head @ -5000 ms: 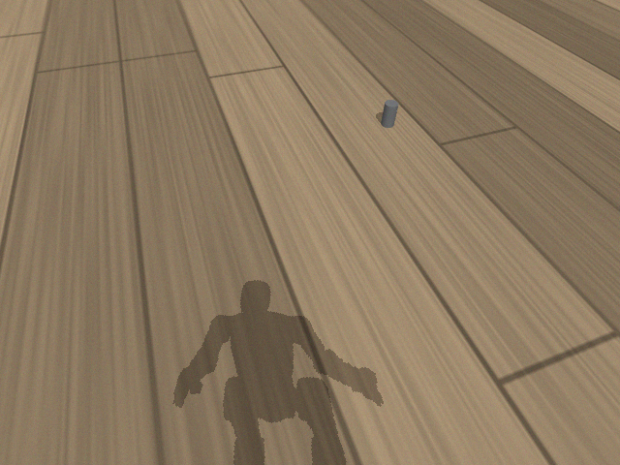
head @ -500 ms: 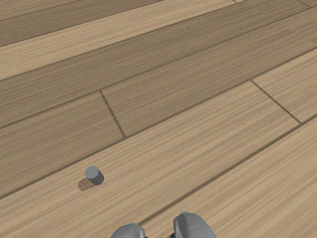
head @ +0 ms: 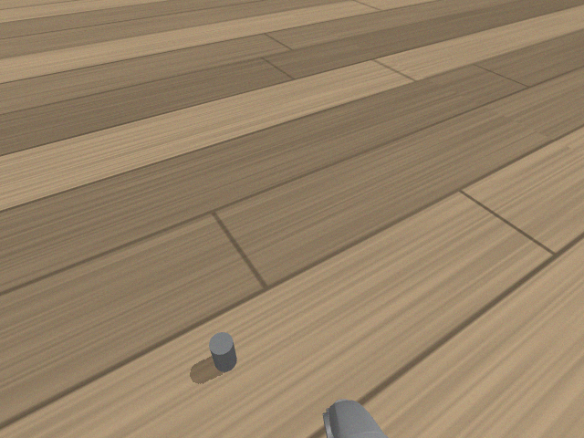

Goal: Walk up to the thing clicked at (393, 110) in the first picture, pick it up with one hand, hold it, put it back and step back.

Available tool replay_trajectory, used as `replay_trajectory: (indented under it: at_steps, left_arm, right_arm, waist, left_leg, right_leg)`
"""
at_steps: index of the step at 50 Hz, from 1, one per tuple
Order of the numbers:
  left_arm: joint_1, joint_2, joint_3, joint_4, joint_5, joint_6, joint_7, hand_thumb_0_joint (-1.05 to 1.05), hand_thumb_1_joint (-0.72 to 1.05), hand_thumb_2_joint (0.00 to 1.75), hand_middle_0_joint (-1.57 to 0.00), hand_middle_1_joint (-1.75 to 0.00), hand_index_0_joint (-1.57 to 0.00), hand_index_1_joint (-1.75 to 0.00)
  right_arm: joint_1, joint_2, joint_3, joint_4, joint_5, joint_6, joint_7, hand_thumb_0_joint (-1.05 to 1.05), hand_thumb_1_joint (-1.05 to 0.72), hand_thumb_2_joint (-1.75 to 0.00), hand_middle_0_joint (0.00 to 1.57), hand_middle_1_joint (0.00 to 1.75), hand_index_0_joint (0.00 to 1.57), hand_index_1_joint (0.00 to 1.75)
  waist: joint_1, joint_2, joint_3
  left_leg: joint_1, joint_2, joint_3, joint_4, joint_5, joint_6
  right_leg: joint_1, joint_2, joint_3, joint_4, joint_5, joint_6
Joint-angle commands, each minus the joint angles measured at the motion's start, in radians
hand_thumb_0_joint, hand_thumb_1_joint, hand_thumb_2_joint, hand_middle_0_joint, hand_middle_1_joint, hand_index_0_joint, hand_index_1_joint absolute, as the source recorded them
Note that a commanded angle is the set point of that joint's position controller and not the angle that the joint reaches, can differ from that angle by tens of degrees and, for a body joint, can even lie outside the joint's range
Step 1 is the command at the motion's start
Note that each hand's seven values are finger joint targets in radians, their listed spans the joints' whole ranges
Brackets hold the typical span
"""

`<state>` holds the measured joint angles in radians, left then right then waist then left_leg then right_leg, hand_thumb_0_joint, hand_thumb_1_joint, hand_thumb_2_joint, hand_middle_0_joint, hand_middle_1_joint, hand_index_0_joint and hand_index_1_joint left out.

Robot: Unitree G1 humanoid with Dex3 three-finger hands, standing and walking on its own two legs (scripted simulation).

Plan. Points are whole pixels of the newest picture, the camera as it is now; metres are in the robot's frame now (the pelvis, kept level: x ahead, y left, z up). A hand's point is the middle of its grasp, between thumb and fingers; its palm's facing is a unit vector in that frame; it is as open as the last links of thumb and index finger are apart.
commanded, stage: walk up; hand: left
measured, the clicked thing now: (223, 352) +0.55 +0.20 -0.66
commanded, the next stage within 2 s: none
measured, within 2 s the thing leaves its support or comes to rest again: neither
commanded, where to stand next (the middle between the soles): +0.11 -0.08 m, yaw -2 degrees
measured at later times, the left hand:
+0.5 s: hand (174, 391) +0.24 +0.19 -0.13, palm faces -0.18 -0.93 -0.32, open 7.4 cm
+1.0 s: hand (175, 380) +0.26 +0.19 -0.14, palm faces -0.12 -0.91 -0.39, open 7.4 cm
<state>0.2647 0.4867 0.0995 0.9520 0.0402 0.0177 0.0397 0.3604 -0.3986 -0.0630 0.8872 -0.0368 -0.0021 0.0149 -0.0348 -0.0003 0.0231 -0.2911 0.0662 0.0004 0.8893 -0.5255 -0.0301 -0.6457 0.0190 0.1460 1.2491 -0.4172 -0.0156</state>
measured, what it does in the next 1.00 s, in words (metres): walks ahead: right foot, then left foot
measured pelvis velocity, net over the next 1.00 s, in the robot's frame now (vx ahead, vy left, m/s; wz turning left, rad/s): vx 0.12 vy -0.06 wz -0.12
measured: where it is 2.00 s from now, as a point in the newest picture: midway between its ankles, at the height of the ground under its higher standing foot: outside the picture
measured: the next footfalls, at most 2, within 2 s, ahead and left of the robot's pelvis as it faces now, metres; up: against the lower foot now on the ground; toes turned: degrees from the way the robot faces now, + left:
right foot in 0.40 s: +0.16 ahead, -0.18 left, +0.00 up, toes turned -9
left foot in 0.72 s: +0.27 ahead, +0.05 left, +0.00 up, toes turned -6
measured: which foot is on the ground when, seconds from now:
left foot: down 0.00-0.44, up 0.46-0.70, down 0.72-1.00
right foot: up 0.00-0.38, down 0.40-0.78, up 0.80-1.00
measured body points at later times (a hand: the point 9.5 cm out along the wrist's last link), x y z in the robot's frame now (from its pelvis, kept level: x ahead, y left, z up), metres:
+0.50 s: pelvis +0.09 -0.05 +0.02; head +0.16 -0.05 +0.46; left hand +0.25 +0.24 -0.10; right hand +0.06 -0.38 -0.09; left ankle +0.01 +0.13 -0.63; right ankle +0.12 -0.18 -0.69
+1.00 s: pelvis +0.12 -0.06 +0.02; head +0.19 -0.07 +0.46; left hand +0.27 +0.24 -0.11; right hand +0.20 -0.39 -0.10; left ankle +0.23 +0.05 -0.69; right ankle +0.07 -0.19 -0.68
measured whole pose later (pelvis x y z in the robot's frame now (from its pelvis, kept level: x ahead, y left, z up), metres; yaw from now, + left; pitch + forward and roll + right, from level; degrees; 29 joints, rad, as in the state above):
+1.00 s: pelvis +0.12 -0.06 +0.02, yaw -7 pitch -1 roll +0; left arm 0.09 0.40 0.04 0.92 -0.02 0.03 0.02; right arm 0.11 -0.39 -0.03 0.85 -0.02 0.00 -0.01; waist 0.00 -0.02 0.19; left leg -0.47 0.02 0.01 0.71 -0.22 0.00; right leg -0.35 -0.01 0.03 0.90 -0.53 0.00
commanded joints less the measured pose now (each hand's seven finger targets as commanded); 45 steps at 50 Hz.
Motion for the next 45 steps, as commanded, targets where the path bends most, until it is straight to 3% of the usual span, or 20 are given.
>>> replay_trajectory:
  at_steps: [1, 5, 10, 15, 19, 20, 21, 22, 23, 24, 25, 27, 33, 35, 36, 37, 39, 40, 43, 45]
  left_arm:
    - [0.044, 0.187, 0.066, -0.033, -0.025, -0.03, -0.058, 0.0, 0.9, 0.9, -0.2, -0.3, -0.2, -0.3]
    - [0.016, 0.172, 0.078, -0.078, -0.009, 0.007, -0.104, 0.0, 0.9, 0.9, -0.2, -0.3, -0.2, -0.3]
    - [-0.13, 0.136, 0.054, -0.145, -0.01, 0.013, -0.118, 0.0, 0.9, 0.9, -0.2, -0.3, -0.2, -0.3]
    - [-0.226, 0.096, 0.021, -0.158, -0.027, -0.014, -0.109, 0.0, 0.9, 0.9, -0.2, -0.3, -0.2, -0.3]
    - [-0.025, 0.101, 0.027, -0.067, -0.032, -0.031, -0.095, 0.0, 0.9, 0.9, -0.2, -0.3, -0.2, -0.3]
    - [0.055, 0.152, 0.047, -0.04, -0.029, -0.04, -0.086, 0.0, 0.9, 0.9, -0.2, -0.3, -0.2, -0.3]
    - [0.118, 0.235, 0.077, -0.04, -0.019, -0.045, -0.073, 0.0, 0.9, 0.9, -0.2, -0.3, -0.2, -0.3]
    - [0.144, 0.278, 0.078, -0.061, -0.033, -0.046, -0.059, 0.0, 0.9, 0.9, -0.2, -0.3, -0.2, -0.3]
    - [0.126, 0.287, 0.079, -0.072, -0.041, -0.045, -0.057, 0.0, 0.9, 0.9, -0.2, -0.3, -0.2, -0.3]
    - [0.097, 0.23, 0.071, -0.083, -0.052, -0.041, -0.051, 0.0, 0.9, 0.9, -0.2, -0.3, -0.2, -0.3]
    - [0.049, 0.183, 0.051, -0.097, -0.059, -0.04, -0.045, 0.0, 0.9, 0.9, -0.2, -0.3, -0.2, -0.3]
    - [-0.054, 0.133, 0.026, -0.118, -0.046, -0.041, -0.036, 0.0, 0.9, 0.9, -0.2, -0.3, -0.2, -0.3]
    - [-0.143, 0.127, -0.006, -0.134, -0.047, -0.049, -0.014, 0.0, 0.9, 0.9, -0.2, -0.3, -0.2, -0.3]
    - [-0.191, 0.128, -0.007, -0.145, -0.071, -0.028, -0.014, 0.0, 0.9, 0.9, -0.2, -0.3, -0.2, -0.3]
    - [-0.198, 0.102, -0.018, -0.149, -0.074, -0.019, -0.013, 0.0, 0.9, 0.9, -0.2, -0.3, -0.2, -0.3]
    - [-0.19, 0.064, -0.025, -0.152, -0.083, -0.011, -0.012, 0.0, 0.9, 0.9, -0.2, -0.3, -0.2, -0.3]
    - [-0.13, 0.08, -0.021, -0.122, -0.08, 0.016, 0.008, 0.0, 0.9, 0.9, -0.2, -0.3, -0.2, -0.3]
    - [-0.114, 0.089, -0.021, -0.097, -0.073, 0.019, 0.011, 0.0, 0.9, 0.9, -0.2, -0.3, -0.2, -0.3]
    - [-0.112, 0.086, -0.007, -0.076, -0.07, 0.018, -0.005, 0.0, 0.9, 0.9, -0.2, -0.3, -0.2, -0.3]
    - [-0.085, 0.073, -0.012, -0.073, -0.069, 0.012, -0.006, 0.0, 0.9, 0.9, -0.2, -0.3, -0.2, -0.3]
  right_arm:
    - [-0.077, -0.358, -0.089, -0.04, 0.015, -0.095, -0.047, 0.0, -0.9, -0.9, 0.2, 0.3, 0.2, 0.3]
    - [-0.054, -0.325, -0.086, -0.017, 0.019, -0.109, -0.058, 0.0, -0.9, -0.9, 0.2, 0.3, 0.2, 0.3]
    - [0.065, -0.294, -0.08, -0.002, 0.017, -0.11, -0.067, 0.0, -0.9, -0.9, 0.2, 0.3, 0.2, 0.3]
    - [0.095, -0.278, -0.063, -0.016, 0.004, -0.094, -0.056, 0.0, -0.9, -0.9, 0.2, 0.3, 0.2, 0.3]
    - [0.072, -0.291, -0.049, -0.049, 0.02, -0.068, -0.052, 0.0, -0.9, -0.9, 0.2, 0.3, 0.2, 0.3]
    - [0.099, -0.236, -0.027, -0.056, 0.029, -0.068, -0.051, 0.0, -0.9, -0.9, 0.2, 0.3, 0.2, 0.3]
    - [0.142, -0.184, -0.002, -0.082, 0.046, -0.075, -0.051, 0.0, -0.9, -0.9, 0.2, 0.3, 0.2, 0.3]
    - [0.079, -0.177, 0.0, -0.11, 0.06, -0.08, -0.059, 0.0, -0.9, -0.9, 0.2, 0.3, 0.2, 0.3]
    - [0.002, -0.246, -0.026, -0.109, 0.056, -0.076, -0.072, 0.0, -0.9, -0.9, 0.2, 0.3, 0.2, 0.3]
    - [-0.009, -0.262, -0.034, -0.093, 0.055, -0.079, -0.072, 0.0, -0.9, -0.9, 0.2, 0.3, 0.2, 0.3]
    - [0.017, -0.236, -0.029, -0.077, 0.064, -0.075, -0.07, 0.0, -0.9, -0.9, 0.2, 0.3, 0.2, 0.3]
    - [0.063, -0.206, -0.013, -0.043, 0.069, -0.07, -0.066, 0.0, -0.9, -0.9, 0.2, 0.3, 0.2, 0.3]
    - [-0.008, -0.16, -0.005, -0.018, 0.059, -0.062, -0.057, 0.0, -0.9, -0.9, 0.2, 0.3, 0.2, 0.3]
    - [0.023, -0.17, -0.021, -0.001, 0.042, -0.061, -0.058, 0.0, -0.9, -0.9, 0.2, 0.3, 0.2, 0.3]
    - [-0.001, -0.212, -0.036, -0.011, 0.026, -0.059, -0.059, 0.0, -0.9, -0.9, 0.2, 0.3, 0.2, 0.3]
    - [-0.04, -0.269, -0.05, -0.028, 0.016, -0.054, -0.06, 0.0, -0.9, -0.9, 0.2, 0.3, 0.2, 0.3]
    - [-0.116, -0.344, -0.058, -0.062, 0.031, -0.044, -0.051, 0.0, -0.9, -0.9, 0.2, 0.3, 0.2, 0.3]
    - [-0.15, -0.309, -0.055, -0.059, 0.028, -0.043, -0.055, 0.0, -0.9, -0.9, 0.2, 0.3, 0.2, 0.3]
    - [-0.204, -0.245, -0.038, -0.081, 0.026, -0.032, -0.057, 0.0, -0.9, -0.9, 0.2, 0.3, 0.2, 0.3]
    - [-0.205, -0.239, -0.038, -0.073, 0.024, -0.024, -0.052, 0.0, -0.9, -0.9, 0.2, 0.3, 0.2, 0.3]
  waist:
    - [0.072, 0.078, 0.266]
    - [0.08, 0.143, 0.181]
    - [0.0, 0.158, 0.12]
    - [-0.037, 0.241, 0.121]
    - [0.056, 0.199, 0.003]
    - [0.091, 0.052, -0.083]
    - [0.112, -0.135, -0.179]
    - [0.144, -0.255, -0.154]
    - [0.156, -0.215, -0.12]
    - [0.139, -0.146, -0.088]
    - [0.093, -0.091, -0.062]
    - [0.032, -0.136, -0.025]
    - [0.033, -0.211, -0.057]
    - [-0.01, -0.176, -0.083]
    - [-0.014, -0.109, -0.079]
    - [0.001, 0.021, -0.084]
    - [0.006, 0.204, -0.106]
    - [0.03, 0.157, -0.084]
    - [0.042, 0.117, -0.101]
    - [0.043, 0.156, -0.144]
  left_leg:
    - [-0.047, 0.22, -0.397, -0.643, -0.219, 0.09]
    - [0.056, 0.2, -0.224, -0.609, -0.045, 0.133]
    - [0.244, 0.236, -0.184, -0.59, 0.112, 0.177]
    - [0.237, 0.209, -0.017, -0.491, 0.516, 0.186]
    - [0.138, 0.164, 0.056, -0.18, 0.751, 0.158]
    - [0.063, 0.111, 0.082, 0.03, 0.669, 0.125]
    - [-0.131, 0.031, 0.063, 0.228, 0.44, 0.072]
    - [-0.337, -0.118, 0.023, 0.309, -0.012, 0.06]
    - [-0.331, -0.061, -0.04, 0.394, -0.104, 0.061]
    - [-0.317, -0.036, -0.064, 0.43, -0.072, 0.061]
    - [-0.279, -0.021, -0.098, 0.407, -0.045, 0.061]
    - [-0.197, -0.02, -0.039, 0.263, -0.002, 0.06]
    - [-0.054, -0.032, 0.04, -0.152, 0.242, 0.025]
    - [0.071, -0.069, 0.052, -0.317, 0.454, 0.032]
    - [0.114, -0.032, -0.013, -0.312, 0.699, 0.049]
    - [0.137, 0.093, -0.17, -0.341, 0.878, 0.101]
    - [0.091, 0.351, -0.521, -0.457, 0.949, 0.329]
    - [0.06, 0.347, -0.527, -0.45, 0.916, 0.347]
    - [0.053, 0.184, -0.243, -0.374, 0.869, 0.233]
    - [0.115, 0.179, -0.234, -0.35, 0.828, 0.232]
  right_leg:
    - [-0.192, -0.021, 0.04, 0.023, 0.186, 0.009]
    - [-0.123, -0.013, 0.064, -0.046, 0.257, 0.027]
    - [-0.14, -0.037, 0.048, -0.194, 0.22, 0.036]
    - [0.034, -0.072, -0.129, -0.462, 0.095, 0.013]
    - [0.441, -0.016, -0.23, -0.708, 0.134, -0.035]
    - [0.599, -0.019, -0.183, -0.74, 0.172, -0.049]
    - [0.778, -0.196, 0.131, -0.732, 0.22, -0.131]
    - [0.807, -0.385, 0.458, -0.851, 0.35, -0.262]
    - [0.736, -0.437, 0.496, -0.857, 0.468, -0.351]
    - [0.683, -0.398, 0.351, -0.821, 0.599, -0.346]
    - [0.618, -0.322, 0.177, -0.752, 0.711, -0.285]
    - [0.472, -0.256, 0.014, -0.709, 0.796, -0.235]
    - [0.414, -0.237, -0.031, -0.601, 0.908, -0.206]
    - [0.347, -0.216, -0.052, -0.491, 0.75, -0.152]
    - [0.278, -0.187, -0.059, -0.457, 0.582, -0.099]
    - [0.217, -0.112, -0.108, -0.391, 0.388, -0.043]
    - [0.225, 0.01, -0.081, -0.125, -0.252, -0.011]
    - [0.226, -0.021, -0.042, -0.068, -0.229, -0.008]
    - [0.208, -0.011, -0.041, -0.069, -0.173, -0.019]
    - [0.226, -0.027, -0.093, -0.193, -0.129, -0.004]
